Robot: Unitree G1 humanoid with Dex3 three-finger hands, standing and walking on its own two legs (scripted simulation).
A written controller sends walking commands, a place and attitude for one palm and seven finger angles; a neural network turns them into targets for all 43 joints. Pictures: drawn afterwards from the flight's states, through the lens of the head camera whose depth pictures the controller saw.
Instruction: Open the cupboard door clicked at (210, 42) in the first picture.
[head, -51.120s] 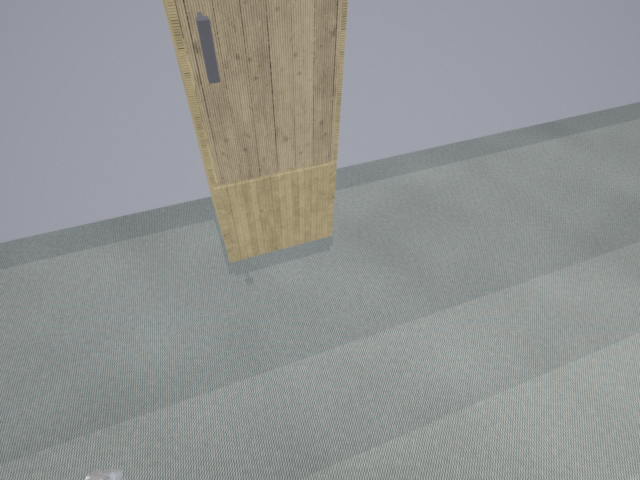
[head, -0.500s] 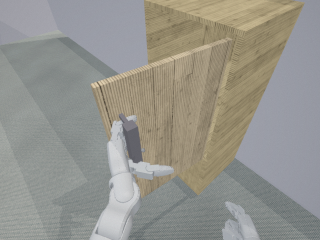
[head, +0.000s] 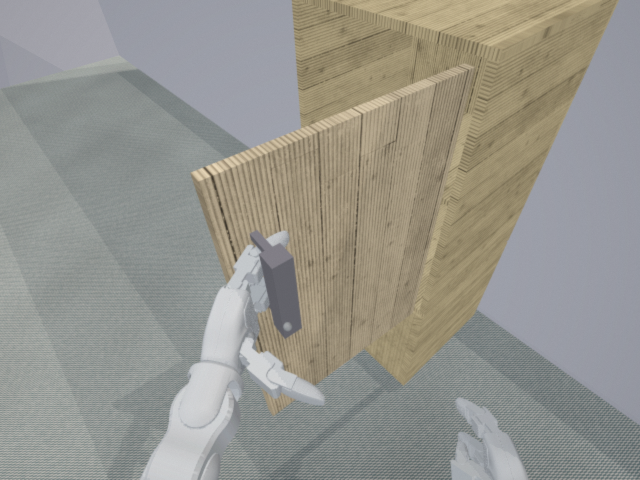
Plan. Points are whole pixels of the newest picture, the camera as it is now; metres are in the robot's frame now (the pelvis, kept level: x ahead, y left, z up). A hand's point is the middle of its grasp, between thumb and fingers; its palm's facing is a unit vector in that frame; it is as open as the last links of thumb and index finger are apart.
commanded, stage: slide the hand sideways off the handle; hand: left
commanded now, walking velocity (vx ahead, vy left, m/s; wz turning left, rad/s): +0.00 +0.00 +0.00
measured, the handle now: (273, 283) +0.32 +0.10 +0.10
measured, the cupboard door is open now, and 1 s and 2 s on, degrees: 85 84 84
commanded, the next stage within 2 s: draw the hand back to the body in 0.86 s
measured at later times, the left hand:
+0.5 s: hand (260, 350) +0.23 +0.09 +0.10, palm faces -0.04 -1.00 -0.06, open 15.9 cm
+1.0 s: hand (208, 380) +0.20 +0.14 +0.10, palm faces +0.01 -1.00 -0.06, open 16.3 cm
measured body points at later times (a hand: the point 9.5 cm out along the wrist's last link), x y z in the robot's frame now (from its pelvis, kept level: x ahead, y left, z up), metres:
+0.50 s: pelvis +0.03 -0.03 +0.00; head +0.03 -0.05 +0.45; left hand +0.23 +0.15 +0.11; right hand +0.22 -0.24 -0.08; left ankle -0.01 +0.10 -0.72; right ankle +0.05 -0.12 -0.72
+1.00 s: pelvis +0.02 -0.02 -0.01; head +0.03 -0.04 +0.44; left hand +0.19 +0.20 +0.10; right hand +0.22 -0.23 -0.08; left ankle -0.01 +0.10 -0.72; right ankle +0.05 -0.12 -0.72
